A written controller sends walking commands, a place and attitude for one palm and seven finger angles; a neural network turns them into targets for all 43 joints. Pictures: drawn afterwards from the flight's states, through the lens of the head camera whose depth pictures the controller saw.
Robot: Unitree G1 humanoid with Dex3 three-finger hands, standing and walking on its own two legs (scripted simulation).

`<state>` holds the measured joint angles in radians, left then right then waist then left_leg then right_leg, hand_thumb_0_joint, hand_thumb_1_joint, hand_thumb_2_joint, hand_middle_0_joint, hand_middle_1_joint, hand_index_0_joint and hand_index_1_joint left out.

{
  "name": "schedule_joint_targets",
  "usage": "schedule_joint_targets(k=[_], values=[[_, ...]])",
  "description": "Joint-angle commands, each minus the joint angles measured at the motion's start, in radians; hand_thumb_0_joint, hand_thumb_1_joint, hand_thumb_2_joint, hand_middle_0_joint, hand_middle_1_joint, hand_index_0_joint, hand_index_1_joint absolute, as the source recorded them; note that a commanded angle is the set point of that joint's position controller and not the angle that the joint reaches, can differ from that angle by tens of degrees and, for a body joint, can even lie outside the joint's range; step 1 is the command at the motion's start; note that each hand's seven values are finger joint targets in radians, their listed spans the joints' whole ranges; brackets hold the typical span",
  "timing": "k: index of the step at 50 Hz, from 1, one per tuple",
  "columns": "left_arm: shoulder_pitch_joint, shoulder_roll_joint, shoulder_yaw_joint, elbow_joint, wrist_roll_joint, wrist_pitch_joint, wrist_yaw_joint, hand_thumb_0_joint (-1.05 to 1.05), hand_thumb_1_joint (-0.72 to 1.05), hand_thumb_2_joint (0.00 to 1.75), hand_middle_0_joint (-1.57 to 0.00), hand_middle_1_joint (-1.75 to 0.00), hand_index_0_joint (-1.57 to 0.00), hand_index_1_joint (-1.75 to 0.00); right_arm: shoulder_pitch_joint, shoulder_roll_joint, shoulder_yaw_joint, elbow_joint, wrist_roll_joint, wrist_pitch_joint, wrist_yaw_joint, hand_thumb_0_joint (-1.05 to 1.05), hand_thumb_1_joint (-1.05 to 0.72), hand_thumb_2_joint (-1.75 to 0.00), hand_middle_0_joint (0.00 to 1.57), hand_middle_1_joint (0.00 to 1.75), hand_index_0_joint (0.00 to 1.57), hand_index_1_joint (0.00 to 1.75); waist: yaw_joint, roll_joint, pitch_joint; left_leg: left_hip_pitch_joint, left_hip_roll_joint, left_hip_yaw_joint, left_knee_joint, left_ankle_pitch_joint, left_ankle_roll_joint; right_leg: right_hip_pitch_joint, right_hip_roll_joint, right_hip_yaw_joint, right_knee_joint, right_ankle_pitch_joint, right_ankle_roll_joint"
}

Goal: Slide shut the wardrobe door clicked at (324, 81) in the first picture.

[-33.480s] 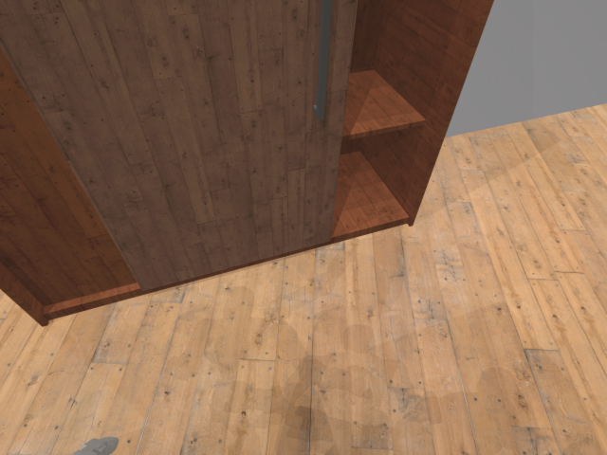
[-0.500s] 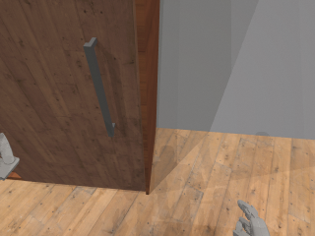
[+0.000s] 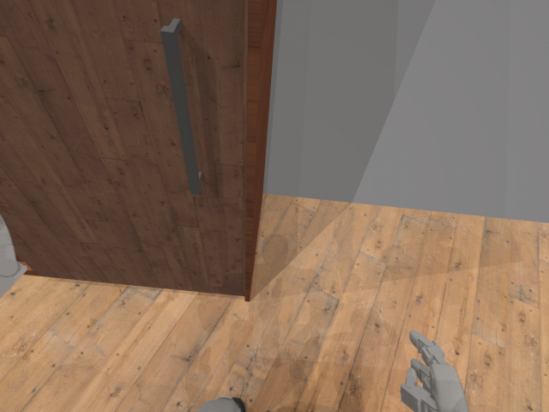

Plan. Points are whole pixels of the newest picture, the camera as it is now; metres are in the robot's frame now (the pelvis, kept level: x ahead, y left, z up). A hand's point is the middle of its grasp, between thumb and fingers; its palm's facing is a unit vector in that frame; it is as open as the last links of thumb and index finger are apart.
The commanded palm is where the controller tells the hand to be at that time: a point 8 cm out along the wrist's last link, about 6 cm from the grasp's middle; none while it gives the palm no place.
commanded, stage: step back with the hand held close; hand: left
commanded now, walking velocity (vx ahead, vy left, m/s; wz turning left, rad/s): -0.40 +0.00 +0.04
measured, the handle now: (187, 122) +0.56 +0.20 +0.09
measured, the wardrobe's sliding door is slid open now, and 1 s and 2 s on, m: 0.00 0.00 0.00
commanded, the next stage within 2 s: stop stepping back and stand still in 0.06 s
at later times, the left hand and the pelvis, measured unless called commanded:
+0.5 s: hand out of the picture +0.11 +0.24 +0.17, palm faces +0.35 -0.82 -0.45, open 7.4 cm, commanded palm +0.05 +0.28 +0.19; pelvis -0.12 -0.01 +0.00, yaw -4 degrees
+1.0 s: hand out of the picture +0.06 +0.25 +0.19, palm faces +0.43 -0.77 -0.46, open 7.4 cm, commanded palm +0.00 +0.30 +0.19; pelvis -0.15 +0.00 -0.01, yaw -2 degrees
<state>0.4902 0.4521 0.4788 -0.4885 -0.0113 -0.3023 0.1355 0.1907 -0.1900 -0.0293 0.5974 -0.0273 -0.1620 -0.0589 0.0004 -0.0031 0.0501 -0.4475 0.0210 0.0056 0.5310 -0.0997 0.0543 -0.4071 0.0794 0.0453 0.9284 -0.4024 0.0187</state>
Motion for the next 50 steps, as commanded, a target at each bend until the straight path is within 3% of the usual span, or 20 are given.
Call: schedule_joint_targets(k=[1, 5, 8, 9, 13, 16, 19, 24, 25, 26, 27, 28, 32, 37, 40, 42, 45, 46, 48, 50], values=[[0.041, 0.094, 0.068, -0.248, -0.028, -0.054, 0.031, 0.00, 0.90, 0.90, -0.20, -0.30, -0.20, -0.30, -0.035, -0.142, -0.052, -0.121, 0.012, -0.063, 0.007, 0.00, -0.90, -0.90, 0.20, 0.30, 0.20, 0.30, 0.022, 0.220, -0.204, 0.165, 0.241, -0.226, -0.305, -0.203, 0.086, 0.075, -0.023, -0.048, -0.147, -0.108, -0.016], [-0.050, 0.108, 0.033, -0.254, -0.037, -0.042, 0.028, 0.00, 0.90, 0.90, -0.20, -0.30, -0.20, -0.30, -0.047, -0.136, -0.036, -0.083, 0.000, -0.062, -0.001, 0.00, -0.90, -0.90, 0.20, 0.30, 0.20, 0.30, 0.021, 0.225, -0.211, 0.220, 0.173, -0.150, -0.257, -0.183, -0.011, 0.178, -0.057, -0.062, -0.642, 0.032, -0.053], [-0.118, 0.223, 0.081, -0.254, -0.035, -0.045, 0.035, 0.00, 0.90, 0.90, -0.20, -0.30, -0.20, -0.30, -0.075, -0.099, -0.025, -0.080, 0.009, -0.033, -0.017, 0.00, -0.90, -0.90, 0.20, 0.30, 0.20, 0.30, 0.024, -0.176, -0.172, 0.240, -0.018, 0.012, 0.290, -0.231, -0.098, -0.062, -0.419, 0.253, -0.757, 0.347, -0.180], [-0.117, 0.246, 0.116, -0.219, -0.035, -0.045, 0.042, 0.00, 0.90, 0.90, -0.20, -0.30, -0.20, -0.30, -0.089, -0.098, -0.016, -0.086, 0.001, -0.042, -0.024, 0.00, -0.90, -0.90, 0.20, 0.30, 0.20, 0.30, 0.036, -0.167, -0.148, 0.125, -0.028, 0.019, 0.448, -0.308, -0.091, -0.029, -0.445, 0.190, -0.700, 0.504, -0.196], [0.002, 0.141, 0.074, -0.129, -0.025, 0.026, 0.027, 0.00, 0.90, 0.90, -0.20, -0.30, -0.20, -0.30, -0.083, -0.109, 0.002, -0.121, 0.023, -0.023, -0.027, 0.00, -0.90, -0.90, 0.20, 0.30, 0.20, 0.30, 0.009, -0.110, -0.177, 0.075, -0.011, 0.024, 0.098, -0.115, -0.053, 0.234, -0.305, 0.044, -0.455, 0.761, -0.127], [0.009, 0.143, 0.063, -0.185, -0.032, 0.031, 0.036, 0.00, 0.90, 0.90, -0.20, -0.30, -0.20, -0.30, -0.054, -0.160, -0.023, -0.124, 0.036, -0.039, -0.032, 0.00, -0.90, -0.90, 0.20, 0.30, 0.20, 0.30, 0.009, 0.148, -0.246, 0.342, 0.104, -0.076, -0.149, 0.298, -0.009, 0.158, -0.156, -0.024, -0.316, 0.400, -0.021], [0.008, 0.167, 0.076, -0.213, -0.029, 0.033, 0.043, 0.00, 0.90, 0.90, -0.20, -0.30, -0.20, -0.30, -0.029, -0.147, -0.018, -0.131, 0.029, -0.046, -0.020, 0.00, -0.90, -0.90, 0.20, 0.30, 0.20, 0.30, 0.001, 0.176, -0.229, 0.397, 0.180, -0.248, -0.165, 0.407, 0.015, 0.051, -0.072, -0.062, -0.302, 0.058, -0.010], [0.056, 0.147, 0.079, -0.206, -0.013, 0.036, 0.045, 0.00, 0.90, 0.90, -0.20, -0.30, -0.20, -0.30, -0.062, -0.156, -0.018, -0.127, 0.014, -0.023, -0.008, 0.00, -0.90, -0.90, 0.20, 0.30, 0.20, 0.30, 0.003, 0.225, -0.097, -0.065, 0.142, -0.170, -0.339, -0.548, 0.019, 0.342, -0.065, -0.113, -0.399, -0.014, -0.041], [0.072, 0.150, 0.084, -0.184, -0.008, 0.038, 0.044, 0.00, 0.90, 0.90, -0.20, -0.30, -0.20, -0.30, -0.062, -0.155, -0.023, -0.130, 0.012, -0.009, -0.009, 0.00, -0.90, -0.90, 0.20, 0.30, 0.20, 0.30, 0.004, 0.173, -0.092, -0.132, 0.089, -0.123, -0.256, -0.598, 0.002, 0.388, -0.076, -0.087, -0.464, -0.059, -0.063], [0.083, 0.162, 0.090, -0.157, -0.008, 0.043, 0.042, 0.00, 0.90, 0.90, -0.20, -0.30, -0.20, -0.30, -0.064, -0.154, -0.036, -0.139, 0.012, 0.010, -0.011, 0.00, -0.90, -0.90, 0.20, 0.30, 0.20, 0.30, 0.011, 0.013, -0.071, -0.174, 0.005, -0.050, -0.004, -0.551, -0.019, 0.334, -0.166, 0.091, -0.595, -0.233, -0.119], [0.074, 0.168, 0.090, -0.133, -0.010, 0.048, 0.036, 0.00, 0.90, 0.90, -0.20, -0.30, -0.20, -0.30, -0.063, -0.146, -0.043, -0.133, 0.014, 0.029, -0.007, 0.00, -0.90, -0.90, 0.20, 0.30, 0.20, 0.30, 0.018, -0.248, -0.035, -0.200, -0.059, 0.024, 0.397, -0.406, -0.051, 0.175, -0.406, 0.452, -0.810, -0.461, -0.225], [0.002, 0.143, 0.069, -0.144, -0.026, 0.045, 0.030, 0.00, 0.90, 0.90, -0.20, -0.30, -0.20, -0.30, -0.054, -0.166, -0.053, -0.115, 0.022, 0.025, -0.007, 0.00, -0.90, -0.90, 0.20, 0.30, 0.20, 0.30, 0.012, -0.240, 0.011, -0.221, -0.036, -0.010, 0.617, -0.336, -0.061, 0.072, -0.469, 0.506, -0.853, -0.389, -0.248], [-0.086, 0.113, 0.030, -0.067, -0.015, 0.036, 0.027, 0.00, 0.90, 0.90, -0.20, -0.30, -0.20, -0.30, -0.009, -0.130, -0.020, -0.089, 0.013, 0.010, -0.012, 0.00, -0.90, -0.90, 0.20, 0.30, 0.20, 0.30, -0.032, -0.072, -0.053, -0.035, 0.068, -0.011, 0.436, -0.225, -0.046, -0.002, -0.357, 0.165, -0.736, -0.193, -0.178], [-0.191, 0.115, -0.017, -0.143, 0.004, 0.040, 0.055, 0.00, 0.90, 0.90, -0.20, -0.30, -0.20, -0.30, -0.019, -0.139, -0.020, -0.081, 0.004, -0.035, -0.050, 0.00, -0.90, -0.90, 0.20, 0.30, 0.20, 0.30, -0.005, -0.032, -0.077, 0.281, 0.010, 0.106, -0.016, -0.262, -0.022, -0.015, -0.277, 0.093, -0.603, -0.210, -0.144], [-0.201, 0.119, 0.004, -0.252, 0.008, 0.021, 0.064, 0.00, 0.90, 0.90, -0.20, -0.30, -0.20, -0.30, -0.023, -0.168, -0.018, -0.107, 0.011, -0.046, -0.042, 0.00, -0.90, -0.90, 0.20, 0.30, 0.20, 0.30, -0.006, 0.347, -0.073, 0.324, 0.258, -0.285, -0.236, -0.318, 0.092, -0.101, -0.081, -0.083, -0.191, -0.028, -0.035], [-0.155, 0.169, 0.064, -0.219, 0.004, 0.016, 0.057, 0.00, 0.90, 0.90, -0.20, -0.30, -0.20, -0.30, -0.025, -0.143, -0.017, -0.090, 0.015, -0.042, -0.030, 0.00, -0.90, -0.90, 0.20, 0.30, 0.20, 0.30, -0.001, 0.228, -0.065, 0.220, 0.308, -0.323, -0.285, -0.210, 0.114, -0.048, -0.084, -0.083, -0.078, -0.090, -0.014], [-0.067, 0.154, 0.081, -0.198, 0.011, 0.038, 0.051, 0.00, 0.90, 0.90, -0.20, -0.30, -0.20, -0.30, -0.030, -0.142, -0.013, -0.099, 0.017, -0.031, -0.007, 0.00, -0.90, -0.90, 0.20, 0.30, 0.20, 0.30, 0.017, 0.201, -0.037, -0.003, 0.224, -0.115, -0.139, -0.254, 0.059, 0.240, -0.088, -0.113, -0.352, 0.049, -0.017], [-0.038, 0.150, 0.078, -0.192, 0.009, 0.043, 0.048, 0.00, 0.90, 0.90, -0.20, -0.30, -0.20, -0.30, -0.029, -0.138, -0.017, -0.106, 0.024, -0.030, -0.003, 0.00, -0.90, -0.90, 0.20, 0.30, 0.20, 0.30, 0.017, 0.141, -0.059, -0.015, 0.147, -0.010, -0.030, -0.279, 0.018, 0.276, -0.103, -0.072, -0.447, 0.073, -0.032], [-0.001, 0.174, 0.092, -0.158, -0.009, 0.061, 0.043, 0.00, 0.90, 0.90, -0.20, -0.30, -0.20, -0.30, -0.043, -0.116, -0.022, -0.127, 0.026, -0.013, 0.006, 0.00, -0.90, -0.90, 0.20, 0.30, 0.20, 0.30, 0.017, -0.233, -0.055, -0.132, -0.029, 0.087, 0.397, -0.412, -0.049, 0.209, -0.376, 0.417, -0.722, -0.102, -0.168], [-0.035, 0.138, 0.072, -0.142, -0.019, 0.059, 0.030, 0.00, 0.90, 0.90, -0.20, -0.30, -0.20, -0.30, -0.014, -0.129, -0.027, -0.103, 0.026, -0.009, 0.012, 0.00, -0.90, -0.90, 0.20, 0.30, 0.20, 0.30, 0.008, -0.138, -0.042, -0.116, 0.018, 0.004, 0.552, -0.346, -0.055, 0.153, -0.392, 0.390, -0.748, -0.079, -0.202]])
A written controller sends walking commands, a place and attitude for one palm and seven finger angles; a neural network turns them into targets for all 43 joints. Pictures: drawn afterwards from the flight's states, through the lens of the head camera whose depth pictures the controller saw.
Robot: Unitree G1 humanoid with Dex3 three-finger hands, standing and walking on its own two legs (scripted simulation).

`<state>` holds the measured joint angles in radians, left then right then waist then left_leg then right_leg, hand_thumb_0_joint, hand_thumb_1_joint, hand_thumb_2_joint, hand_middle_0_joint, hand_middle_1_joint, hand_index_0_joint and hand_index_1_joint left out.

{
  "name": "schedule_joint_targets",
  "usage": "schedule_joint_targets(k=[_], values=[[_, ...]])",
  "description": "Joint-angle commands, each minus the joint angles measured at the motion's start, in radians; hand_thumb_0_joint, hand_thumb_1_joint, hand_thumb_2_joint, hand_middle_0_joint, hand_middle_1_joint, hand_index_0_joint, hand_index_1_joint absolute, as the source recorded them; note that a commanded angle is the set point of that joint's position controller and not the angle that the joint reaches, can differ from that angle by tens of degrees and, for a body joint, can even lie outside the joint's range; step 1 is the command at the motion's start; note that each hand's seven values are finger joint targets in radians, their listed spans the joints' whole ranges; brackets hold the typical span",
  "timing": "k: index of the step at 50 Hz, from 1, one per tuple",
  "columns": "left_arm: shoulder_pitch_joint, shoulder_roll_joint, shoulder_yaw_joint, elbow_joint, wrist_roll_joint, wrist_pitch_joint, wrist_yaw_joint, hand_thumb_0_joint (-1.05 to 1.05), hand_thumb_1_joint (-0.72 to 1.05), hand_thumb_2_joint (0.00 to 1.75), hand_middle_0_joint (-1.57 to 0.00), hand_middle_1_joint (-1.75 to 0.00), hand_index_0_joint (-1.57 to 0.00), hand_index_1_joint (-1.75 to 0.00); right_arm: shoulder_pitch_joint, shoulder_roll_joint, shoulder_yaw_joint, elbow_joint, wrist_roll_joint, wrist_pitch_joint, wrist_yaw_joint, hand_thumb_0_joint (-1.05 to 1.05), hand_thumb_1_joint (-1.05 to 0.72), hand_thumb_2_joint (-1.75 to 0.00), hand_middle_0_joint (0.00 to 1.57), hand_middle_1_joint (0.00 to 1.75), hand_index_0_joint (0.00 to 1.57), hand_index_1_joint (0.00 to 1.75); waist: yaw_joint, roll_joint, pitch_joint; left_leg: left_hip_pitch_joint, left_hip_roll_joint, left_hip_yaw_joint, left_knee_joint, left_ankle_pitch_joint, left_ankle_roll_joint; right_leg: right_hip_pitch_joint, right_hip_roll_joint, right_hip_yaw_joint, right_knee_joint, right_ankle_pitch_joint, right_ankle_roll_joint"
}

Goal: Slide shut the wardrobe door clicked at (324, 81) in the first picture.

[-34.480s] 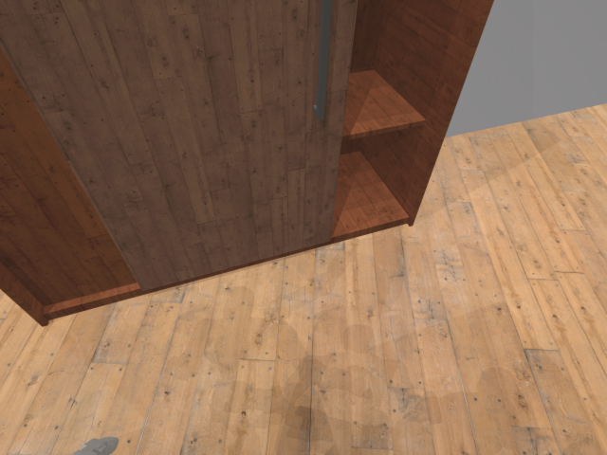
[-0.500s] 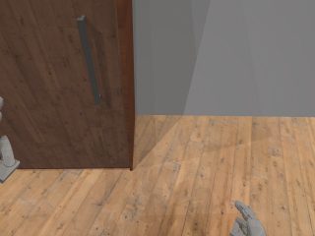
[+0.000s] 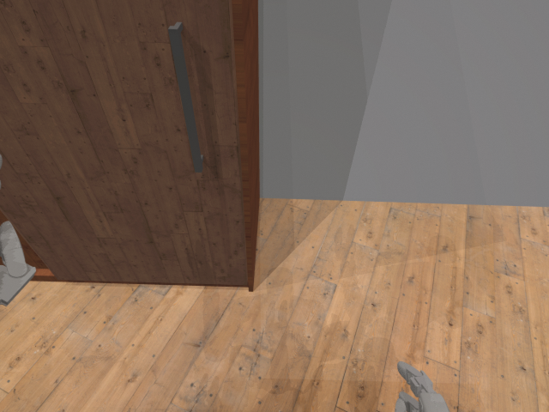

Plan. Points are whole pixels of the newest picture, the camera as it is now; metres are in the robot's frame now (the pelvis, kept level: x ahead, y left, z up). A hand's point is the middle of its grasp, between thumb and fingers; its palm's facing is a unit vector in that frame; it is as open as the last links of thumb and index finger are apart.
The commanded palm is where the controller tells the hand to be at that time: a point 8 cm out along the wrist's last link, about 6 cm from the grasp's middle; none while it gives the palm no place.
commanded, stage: let the arm hang, fingers relaxed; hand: left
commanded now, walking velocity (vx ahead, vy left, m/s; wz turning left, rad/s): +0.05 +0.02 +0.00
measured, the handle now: (190, 106) +0.70 +0.23 +0.10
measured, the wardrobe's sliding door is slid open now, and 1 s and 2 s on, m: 0.00 0.00 0.00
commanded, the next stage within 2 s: look to check the result in 1.20 s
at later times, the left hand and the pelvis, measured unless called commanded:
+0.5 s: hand out of the picture +0.02 +0.19 -0.16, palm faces +0.09 -0.97 -0.21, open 6.9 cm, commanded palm none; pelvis -0.02 +0.00 +0.01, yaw +4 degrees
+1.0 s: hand out of the picture +0.05 +0.26 -0.14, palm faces +0.06 -0.95 -0.30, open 7.4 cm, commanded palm none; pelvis -0.02 +0.03 +0.02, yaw +3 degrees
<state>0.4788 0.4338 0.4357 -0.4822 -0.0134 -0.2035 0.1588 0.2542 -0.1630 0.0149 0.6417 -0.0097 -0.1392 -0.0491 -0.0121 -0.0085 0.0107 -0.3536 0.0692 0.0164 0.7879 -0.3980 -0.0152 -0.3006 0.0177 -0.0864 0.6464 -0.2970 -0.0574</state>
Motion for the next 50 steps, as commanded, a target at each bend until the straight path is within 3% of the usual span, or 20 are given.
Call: schedule_joint_targets(k=[1, 4, 5, 6, 8, 9, 10, 11, 13, 15, 16, 18, 19, 20, 24, 27, 29, 31, 40, 50], values=[[-0.001, 0.156, 0.124, -0.125, -0.022, -0.038, 0.005, 0.00, 0.90, 0.90, -0.20, -0.30, -0.20, -0.30, -0.082, -0.151, -0.059, -0.143, 0.006, -0.031, 0.006, 0.00, -0.90, -0.90, 0.20, 0.30, 0.20, 0.30, 0.016, -0.096, -0.013, -0.217, -0.009, -0.013, 0.239, -0.038, 0.012, 0.077, -0.322, 0.475, -0.409, -0.067, -0.134], [-0.012, 0.139, 0.108, -0.125, -0.020, -0.047, 0.015, 0.00, 0.90, 0.90, -0.20, -0.30, -0.20, -0.30, -0.092, -0.129, -0.036, -0.143, 0.003, -0.028, -0.008, 0.00, -0.90, -0.90, 0.20, 0.30, 0.20, 0.30, 0.016, -0.153, -0.052, -0.001, 0.009, 0.016, -0.087, 0.049, 0.024, 0.026, -0.251, 0.252, -0.314, 0.115, -0.093], [-0.108, -0.092, -0.289, 0.588, 0.073, 0.130, -0.116, 0.00, 0.90, 0.90, -0.20, -0.30, -0.20, -0.30, -0.060, -0.210, -0.074, 0.118, -0.004, -0.016, 0.082, 0.00, -0.90, -0.90, 0.20, 0.30, 0.20, 0.30, -0.066, -0.054, -0.030, -0.077, 0.012, 0.033, -0.089, 0.084, 0.011, 0.029, -0.262, 0.073, -0.088, 0.543, -0.041], [-0.060, -0.114, -0.293, 0.615, 0.057, 0.197, -0.139, 0.00, 0.90, 0.90, -0.20, -0.30, -0.20, -0.30, 0.025, -0.162, -0.073, 0.091, 0.005, 0.040, 0.074, 0.00, -0.90, -0.90, 0.20, 0.30, 0.20, 0.30, -0.060, -0.010, -0.085, 0.066, -0.006, -0.002, -0.184, 0.290, 0.012, -0.028, -0.187, 0.111, -0.021, 0.436, 0.004], [-0.030, -0.162, -0.323, 0.629, 0.031, 0.218, -0.146, 0.00, 0.90, 0.90, -0.20, -0.30, -0.20, -0.30, 0.000, -0.232, -0.067, 0.039, -0.003, 0.070, 0.061, 0.00, -0.90, -0.90, 0.20, 0.30, 0.20, 0.30, -0.018, 0.225, -0.102, 0.079, 0.231, -0.294, -0.304, 0.605, 0.138, -0.197, -0.056, 0.034, 0.231, -0.099, 0.087], [-0.080, -0.134, -0.330, 0.657, 0.035, 0.224, -0.141, 0.00, 0.90, 0.90, -0.20, -0.30, -0.20, -0.30, -0.019, -0.259, -0.070, 0.025, -0.022, 0.088, 0.054, 0.00, -0.90, -0.90, 0.20, 0.30, 0.20, 0.30, -0.032, 0.173, -0.089, 0.049, 0.313, -0.384, -0.383, 0.601, 0.224, -0.221, -0.031, 0.083, 0.395, -0.329, 0.084], [-0.129, -0.113, -0.333, 0.687, 0.037, 0.222, -0.143, 0.00, 0.90, 0.90, -0.20, -0.30, -0.20, -0.30, -0.037, -0.265, -0.062, 0.016, -0.036, 0.098, 0.044, 0.00, -0.90, -0.90, 0.20, 0.30, 0.20, 0.30, -0.031, 0.046, -0.067, -0.005, 0.319, -0.399, -0.410, 0.494, 0.257, -0.202, -0.043, 0.144, 0.427, -0.322, 0.084], [-0.182, -0.105, -0.340, 0.725, 0.035, 0.218, -0.146, 0.00, 0.90, 0.90, -0.20, -0.30, -0.20, -0.30, -0.036, -0.265, -0.060, 0.005, -0.047, 0.086, 0.038, 0.00, -0.90, -0.90, 0.20, 0.30, 0.20, 0.30, -0.025, -0.030, -0.058, 0.031, 0.298, -0.418, -0.402, 0.634, 0.265, -0.229, -0.043, 0.161, 0.430, -0.274, 0.080], [-0.234, -0.093, -0.347, 0.865, 0.032, 0.211, -0.145, 0.00, 0.90, 0.90, -0.20, -0.30, -0.20, -0.30, -0.028, -0.276, -0.059, 0.052, -0.055, 0.092, 0.028, 0.00, -0.90, -0.90, 0.20, 0.30, 0.20, 0.30, -0.017, 0.005, -0.100, 0.146, 0.261, -0.339, -0.334, 0.919, 0.256, -0.197, -0.051, 0.149, 0.324, -0.219, 0.087], [-0.169, -0.072, -0.357, 1.007, 0.025, 0.213, -0.145, 0.00, 0.90, 0.90, -0.20, -0.30, -0.20, -0.30, -0.107, -0.280, -0.057, 0.075, -0.039, 0.112, 0.031, 0.00, -0.90, -0.90, 0.20, 0.30, 0.20, 0.30, 0.043, 0.127, -0.122, 0.080, 0.182, -0.179, -0.305, 0.703, 0.180, 0.019, -0.060, 0.123, 0.068, -0.104, 0.077], [-0.123, -0.046, -0.357, 1.078, 0.028, 0.207, -0.146, 0.00, 0.90, 0.90, -0.20, -0.30, -0.20, -0.30, -0.144, -0.262, -0.052, 0.081, -0.028, 0.122, 0.034, 0.00, -0.90, -0.90, 0.20, 0.30, 0.20, 0.30, 0.070, 0.103, -0.128, 0.013, 0.107, -0.122, -0.252, 0.493, 0.120, 0.134, -0.057, 0.139, -0.080, 0.065, 0.068], [-0.164, 0.013, -0.367, 1.163, 0.038, 0.197, -0.145, 0.00, 0.90, 0.90, -0.20, -0.30, -0.20, -0.30, -0.090, -0.140, -0.043, 0.104, -0.006, 0.154, 0.043, 0.00, -0.90, -0.90, 0.20, 0.30, 0.20, 0.30, 0.013, -0.113, -0.031, -0.055, -0.085, 0.011, -0.091, -0.068, 0.018, 0.003, -0.287, 0.494, -0.378, 0.007, -0.019], [-0.223, 0.017, -0.375, 1.185, 0.040, 0.199, -0.147, 0.00, 0.90, 0.90, -0.20, -0.30, -0.20, -0.30, -0.064, -0.141, -0.045, 0.133, -0.008, 0.168, 0.048, 0.00, -0.90, -0.90, 0.20, 0.30, 0.20, 0.30, -0.007, -0.070, 0.007, 0.023, -0.076, 0.000, -0.023, -0.092, 0.028, -0.114, -0.313, 0.499, -0.448, -0.171, -0.081], [-0.267, -0.010, -0.375, 1.212, 0.041, 0.196, -0.144, 0.00, 0.90, 0.90, -0.20, -0.30, -0.20, -0.30, -0.062, -0.151, -0.055, 0.166, -0.011, 0.180, 0.047, 0.00, -0.90, -0.90, 0.20, 0.30, 0.20, 0.30, -0.013, -0.067, 0.038, 0.035, -0.074, -0.019, 0.042, -0.062, 0.035, -0.153, -0.273, 0.499, -0.483, -0.267, -0.086], [-0.285, -0.036, -0.349, 1.305, 0.040, 0.179, -0.133, 0.00, 0.90, 0.90, -0.20, -0.30, -0.20, -0.30, 0.015, -0.155, -0.071, 0.238, -0.015, 0.166, 0.034, 0.00, -0.90, -0.90, 0.20, 0.30, 0.20, 0.30, -0.030, 0.011, -0.063, 0.069, -0.055, -0.040, -0.118, 0.008, 0.050, 0.071, -0.226, 0.362, -0.344, 0.169, -0.113], [-0.275, -0.078, -0.367, 1.378, 0.026, 0.184, -0.135, 0.00, 0.90, 0.90, -0.20, -0.30, -0.20, -0.30, 0.024, -0.171, -0.062, 0.282, -0.014, 0.146, 0.025, 0.00, -0.90, -0.90, 0.20, 0.30, 0.20, 0.30, -0.013, 0.051, -0.058, 0.175, 0.023, -0.141, -0.394, 0.248, 0.077, 0.063, -0.113, 0.220, -0.250, 0.189, -0.015], [-0.264, -0.085, -0.376, 1.411, 0.028, 0.190, -0.138, 0.00, 0.90, 0.90, -0.20, -0.30, -0.20, -0.30, -0.035, -0.219, -0.060, 0.290, -0.021, 0.143, 0.015, 0.00, -0.90, -0.90, 0.20, 0.30, 0.20, 0.30, 0.024, 0.033, -0.039, 0.102, 0.081, -0.171, -0.426, 0.204, 0.094, 0.126, -0.075, 0.185, -0.293, 0.155, 0.017], [-0.292, -0.043, -0.373, 1.455, 0.028, 0.196, -0.140, 0.00, 0.90, 0.90, -0.20, -0.30, -0.20, -0.30, -0.050, -0.215, -0.059, 0.316, -0.019, 0.142, 0.020, 0.00, -0.90, -0.90, 0.20, 0.30, 0.20, 0.30, 0.021, 0.119, -0.023, 0.088, 0.045, -0.153, -0.454, 0.164, 0.079, 0.148, -0.084, 0.186, -0.288, 0.131, 0.011], [-0.359, -0.004, -0.381, 1.538, 0.029, 0.192, -0.145, 0.00, 0.90, 0.90, -0.20, -0.30, -0.20, -0.30, -0.070, -0.266, -0.061, 0.384, -0.018, 0.138, 0.026, 0.00, -0.90, -0.90, 0.20, 0.30, 0.20, 0.30, 0.014, 0.028, 0.036, 0.091, 0.044, -0.156, -0.530, 0.063, 0.075, 0.132, -0.094, 0.181, -0.333, 0.065, 0.012], [-0.400, 0.027, -0.383, 1.552, 0.029, 0.177, -0.143, 0.00, 0.90, 0.90, -0.20, -0.30, -0.20, -0.30, -0.121, -0.291, -0.058, 0.407, -0.013, 0.123, 0.028, 0.00, -0.90, -0.90, 0.20, 0.30, 0.20, 0.30, 0.009, 0.009, -0.022, 0.190, 0.045, -0.133, -0.508, 0.289, 0.067, 0.156, -0.119, 0.183, -0.313, 0.238, 0.016]])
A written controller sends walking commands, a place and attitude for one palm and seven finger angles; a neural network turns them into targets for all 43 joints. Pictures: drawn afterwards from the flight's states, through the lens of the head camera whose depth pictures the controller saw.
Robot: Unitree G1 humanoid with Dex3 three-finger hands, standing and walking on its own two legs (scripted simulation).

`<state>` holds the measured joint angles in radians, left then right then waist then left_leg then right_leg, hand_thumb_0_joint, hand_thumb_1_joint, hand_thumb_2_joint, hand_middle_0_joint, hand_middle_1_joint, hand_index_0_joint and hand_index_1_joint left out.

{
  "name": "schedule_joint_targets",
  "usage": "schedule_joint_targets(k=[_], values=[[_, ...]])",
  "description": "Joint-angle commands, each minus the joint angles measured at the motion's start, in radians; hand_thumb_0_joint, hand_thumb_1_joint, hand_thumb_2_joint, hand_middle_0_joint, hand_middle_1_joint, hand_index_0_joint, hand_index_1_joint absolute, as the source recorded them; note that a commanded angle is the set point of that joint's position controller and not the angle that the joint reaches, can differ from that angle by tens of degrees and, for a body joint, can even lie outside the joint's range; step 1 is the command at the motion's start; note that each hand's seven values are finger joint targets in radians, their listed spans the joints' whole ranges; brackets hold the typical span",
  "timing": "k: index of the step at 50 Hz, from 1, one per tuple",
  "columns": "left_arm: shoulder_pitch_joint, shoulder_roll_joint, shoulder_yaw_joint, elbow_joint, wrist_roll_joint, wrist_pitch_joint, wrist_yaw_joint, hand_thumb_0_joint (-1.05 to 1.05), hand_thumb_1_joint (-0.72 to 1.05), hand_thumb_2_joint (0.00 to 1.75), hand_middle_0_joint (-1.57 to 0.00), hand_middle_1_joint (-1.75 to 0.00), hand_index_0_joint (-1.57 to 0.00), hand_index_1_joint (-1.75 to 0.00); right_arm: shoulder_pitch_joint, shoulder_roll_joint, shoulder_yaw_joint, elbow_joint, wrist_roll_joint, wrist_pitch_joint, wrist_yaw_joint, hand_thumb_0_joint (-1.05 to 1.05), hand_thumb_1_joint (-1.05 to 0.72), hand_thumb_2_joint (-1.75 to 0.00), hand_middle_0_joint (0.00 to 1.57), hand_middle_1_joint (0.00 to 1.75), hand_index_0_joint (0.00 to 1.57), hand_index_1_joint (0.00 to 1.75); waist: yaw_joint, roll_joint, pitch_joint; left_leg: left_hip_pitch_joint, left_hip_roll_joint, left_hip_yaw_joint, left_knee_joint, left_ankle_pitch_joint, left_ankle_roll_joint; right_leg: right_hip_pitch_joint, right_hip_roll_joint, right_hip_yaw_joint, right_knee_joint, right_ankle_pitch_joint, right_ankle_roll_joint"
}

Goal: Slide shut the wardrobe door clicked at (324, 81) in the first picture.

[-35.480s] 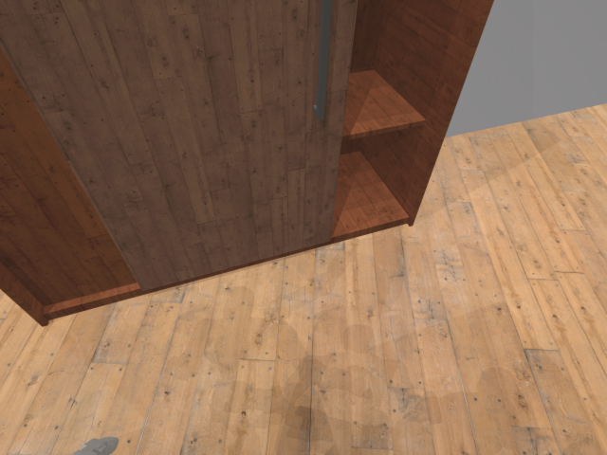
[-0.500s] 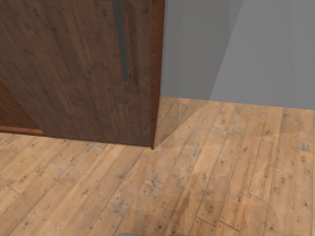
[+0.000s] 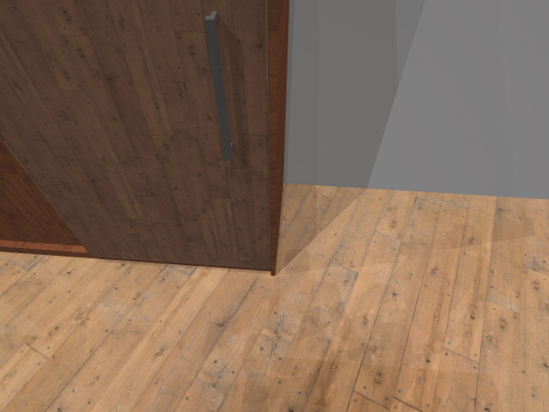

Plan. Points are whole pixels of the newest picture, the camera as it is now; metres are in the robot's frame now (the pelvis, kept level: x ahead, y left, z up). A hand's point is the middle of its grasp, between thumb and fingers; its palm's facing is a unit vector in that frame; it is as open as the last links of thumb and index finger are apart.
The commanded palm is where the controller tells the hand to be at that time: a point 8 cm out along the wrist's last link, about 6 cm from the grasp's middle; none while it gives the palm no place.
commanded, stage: let the arm hang, fingers relaxed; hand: left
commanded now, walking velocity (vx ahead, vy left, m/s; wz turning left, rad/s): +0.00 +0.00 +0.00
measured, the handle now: (222, 96) +0.73 +0.16 +0.07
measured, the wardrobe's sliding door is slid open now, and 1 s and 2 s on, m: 0.00 0.00 0.00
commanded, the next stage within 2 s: look to check the result in 0.20 s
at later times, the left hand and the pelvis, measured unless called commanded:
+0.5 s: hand out of the picture +0.10 +0.23 -0.16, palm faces -0.02 -0.95 -0.31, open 7.4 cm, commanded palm none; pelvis +0.02 -0.01 +0.00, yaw +0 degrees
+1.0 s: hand out of the picture +0.13 +0.21 -0.16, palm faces -0.02 -0.95 -0.31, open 7.4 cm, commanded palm none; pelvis +0.04 -0.02 +0.00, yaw +0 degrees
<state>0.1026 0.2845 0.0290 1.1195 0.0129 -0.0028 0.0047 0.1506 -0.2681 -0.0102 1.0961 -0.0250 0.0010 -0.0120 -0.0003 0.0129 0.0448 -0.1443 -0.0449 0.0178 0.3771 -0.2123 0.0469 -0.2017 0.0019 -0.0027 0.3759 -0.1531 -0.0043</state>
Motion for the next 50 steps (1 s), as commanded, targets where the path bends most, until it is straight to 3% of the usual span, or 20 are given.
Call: schedule_joint_targets(k=[1, 24, 33, 50], values=[[-0.023, 0.177, 0.025, -0.050, 0.002, -0.025, 0.011, 0.00, 0.90, 0.90, -0.20, -0.30, -0.20, -0.30, -0.020, -0.190, -0.033, -0.047, 0.004, -0.017, -0.009, 0.00, -0.90, -0.90, 0.20, 0.30, 0.20, 0.30, -0.003, -0.012, -0.064, -0.006, 0.161, -0.129, -0.091, 0.115, 0.004, 0.054, -0.102, 0.098, -0.044, 0.101, -0.037], [-0.063, 0.218, 0.020, -0.048, -0.002, -0.032, 0.013, 0.00, 0.90, 0.90, -0.20, -0.30, -0.20, -0.30, -0.062, -0.232, -0.025, -0.028, 0.006, -0.015, -0.008, 0.00, -0.90, -0.90, 0.20, 0.30, 0.20, 0.30, -0.011, 0.001, -0.097, 0.056, 0.163, -0.109, -0.101, 0.164, -0.013, 0.114, -0.122, 0.115, -0.078, 0.191, -0.041], [-0.063, 0.219, 0.019, -0.050, -0.003, -0.034, 0.015, 0.00, 0.90, 0.90, -0.20, -0.30, -0.20, -0.30, -0.055, -0.232, -0.024, -0.028, 0.007, -0.016, -0.011, 0.00, -0.90, -0.90, 0.20, 0.30, 0.20, 0.30, -0.014, -0.018, -0.106, 0.073, 0.167, -0.101, -0.098, 0.212, -0.015, 0.133, -0.123, 0.113, -0.073, 0.263, -0.044], [-0.062, 0.214, 0.020, -0.054, -0.004, -0.032, 0.015, 0.00, 0.90, 0.90, -0.20, -0.30, -0.20, -0.30, -0.052, -0.226, -0.021, -0.027, 0.006, -0.016, -0.014, 0.00, -0.90, -0.90, 0.20, 0.30, 0.20, 0.30, -0.012, -0.005, -0.092, 0.080, 0.168, -0.093, -0.108, 0.220, -0.018, 0.139, -0.120, 0.114, -0.081, 0.268, -0.044]])
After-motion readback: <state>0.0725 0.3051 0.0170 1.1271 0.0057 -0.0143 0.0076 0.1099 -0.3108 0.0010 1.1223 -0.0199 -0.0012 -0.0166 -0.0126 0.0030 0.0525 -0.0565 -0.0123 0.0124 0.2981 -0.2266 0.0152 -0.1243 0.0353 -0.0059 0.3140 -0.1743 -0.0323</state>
